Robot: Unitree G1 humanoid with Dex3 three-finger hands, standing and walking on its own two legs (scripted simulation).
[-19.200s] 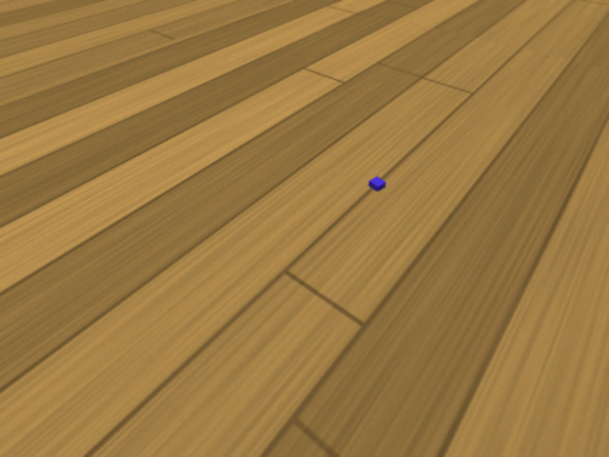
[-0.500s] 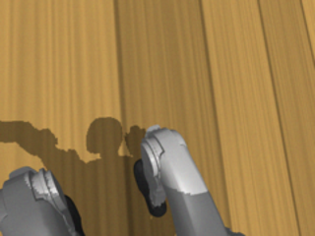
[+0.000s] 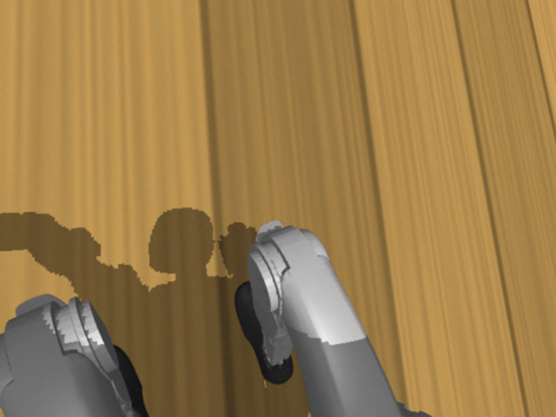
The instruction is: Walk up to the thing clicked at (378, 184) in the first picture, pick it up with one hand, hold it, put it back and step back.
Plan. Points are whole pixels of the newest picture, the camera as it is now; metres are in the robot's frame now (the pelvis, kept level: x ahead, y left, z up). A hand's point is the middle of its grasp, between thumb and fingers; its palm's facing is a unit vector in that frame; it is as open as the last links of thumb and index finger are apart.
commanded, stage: rise first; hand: left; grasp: from above
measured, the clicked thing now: out of the picture +0.45 +0.32 -0.32
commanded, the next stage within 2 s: approach in 0.46 s
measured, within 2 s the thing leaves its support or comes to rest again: neither
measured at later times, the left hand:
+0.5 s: hand out of the picture +0.43 +0.35 -0.20, palm faces -0.08 -0.43 -0.90, open 14.0 cm
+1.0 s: hand out of the picture +0.48 +0.30 -0.21, palm faces -0.07 -0.44 -0.89, open 13.6 cm
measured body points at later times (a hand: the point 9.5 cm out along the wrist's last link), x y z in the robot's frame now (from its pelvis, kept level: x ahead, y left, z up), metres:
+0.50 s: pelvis +0.00 +0.00 +0.00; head +0.28 +0.08 +0.34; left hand +0.43 +0.37 -0.15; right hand +0.00 -0.25 -0.07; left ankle +0.07 +0.14 -0.30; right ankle +0.12 -0.12 -0.30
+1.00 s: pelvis +0.00 +0.00 +0.00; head +0.29 +0.07 +0.33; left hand +0.48 +0.32 -0.16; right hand -0.02 -0.26 -0.05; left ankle +0.07 +0.14 -0.30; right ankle +0.12 -0.12 -0.30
